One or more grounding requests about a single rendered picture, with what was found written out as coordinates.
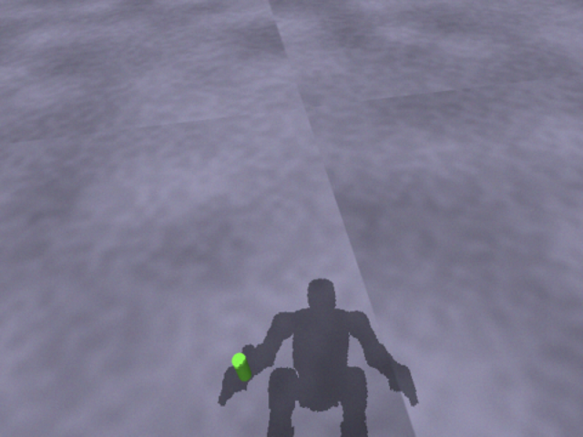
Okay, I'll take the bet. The can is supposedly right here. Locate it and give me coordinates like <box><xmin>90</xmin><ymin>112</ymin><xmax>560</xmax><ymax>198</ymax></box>
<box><xmin>232</xmin><ymin>353</ymin><xmax>251</xmax><ymax>381</ymax></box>

